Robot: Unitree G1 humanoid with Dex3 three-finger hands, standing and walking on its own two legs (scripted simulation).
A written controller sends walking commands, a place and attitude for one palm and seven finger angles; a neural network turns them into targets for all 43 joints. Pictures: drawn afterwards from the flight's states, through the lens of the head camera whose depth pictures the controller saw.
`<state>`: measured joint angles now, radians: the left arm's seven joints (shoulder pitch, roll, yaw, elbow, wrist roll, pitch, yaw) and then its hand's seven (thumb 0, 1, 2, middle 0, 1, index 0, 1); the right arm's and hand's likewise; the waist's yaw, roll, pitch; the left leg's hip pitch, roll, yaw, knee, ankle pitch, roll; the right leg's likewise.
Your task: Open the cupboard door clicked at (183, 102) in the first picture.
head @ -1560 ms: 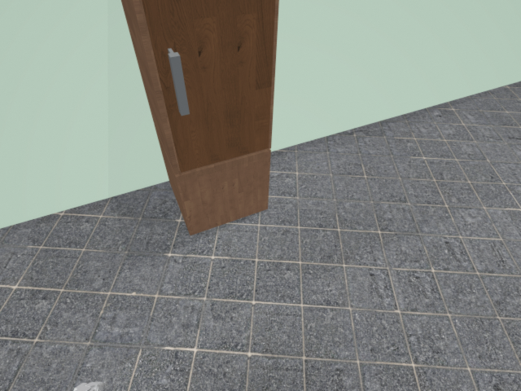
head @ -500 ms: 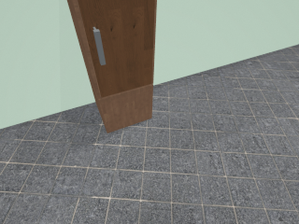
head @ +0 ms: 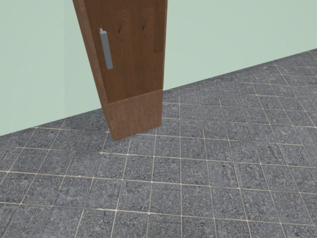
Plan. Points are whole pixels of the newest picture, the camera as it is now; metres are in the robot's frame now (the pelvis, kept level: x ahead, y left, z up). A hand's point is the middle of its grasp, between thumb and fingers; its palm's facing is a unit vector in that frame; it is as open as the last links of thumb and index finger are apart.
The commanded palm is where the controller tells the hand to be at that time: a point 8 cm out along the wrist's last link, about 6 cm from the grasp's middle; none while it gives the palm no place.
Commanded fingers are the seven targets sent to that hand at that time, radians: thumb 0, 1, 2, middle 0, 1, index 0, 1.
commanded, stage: walk to a spot facing it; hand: left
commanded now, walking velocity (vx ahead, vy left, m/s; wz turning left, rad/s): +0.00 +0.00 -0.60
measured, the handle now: (105, 49) +0.91 +0.31 +0.01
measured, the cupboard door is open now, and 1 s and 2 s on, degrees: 0 0 0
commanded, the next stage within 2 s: turn to face it in 1.68 s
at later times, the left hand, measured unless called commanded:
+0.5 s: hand out of the picture +0.05 +0.16 -0.17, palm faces -0.16 -0.95 -0.28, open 7.4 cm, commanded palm none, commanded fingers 0.00 0.90 0.90 -0.20 -0.30 -0.20 -0.30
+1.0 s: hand out of the picture +0.13 +0.19 -0.18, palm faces -0.37 -0.91 -0.21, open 7.4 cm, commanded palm none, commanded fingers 0.00 0.90 0.90 -0.20 -0.30 -0.20 -0.30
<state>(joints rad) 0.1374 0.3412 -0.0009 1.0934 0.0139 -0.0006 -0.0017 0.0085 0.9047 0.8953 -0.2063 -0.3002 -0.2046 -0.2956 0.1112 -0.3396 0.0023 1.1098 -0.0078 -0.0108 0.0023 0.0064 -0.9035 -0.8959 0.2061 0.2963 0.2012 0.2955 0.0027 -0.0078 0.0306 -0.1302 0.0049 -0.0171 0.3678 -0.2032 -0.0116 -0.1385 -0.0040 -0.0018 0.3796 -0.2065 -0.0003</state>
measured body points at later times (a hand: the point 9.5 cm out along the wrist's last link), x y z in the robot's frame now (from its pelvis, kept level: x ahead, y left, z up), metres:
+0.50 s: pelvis -0.03 -0.03 -0.02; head -0.01 -0.07 +0.43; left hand +0.06 +0.21 -0.15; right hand -0.01 -0.29 -0.18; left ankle -0.02 +0.12 -0.68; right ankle -0.02 -0.10 -0.75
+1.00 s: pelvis +0.02 +0.00 -0.01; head +0.03 +0.02 +0.44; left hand +0.15 +0.23 -0.17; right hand -0.01 -0.27 -0.12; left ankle +0.04 +0.11 -0.75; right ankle -0.02 -0.10 -0.73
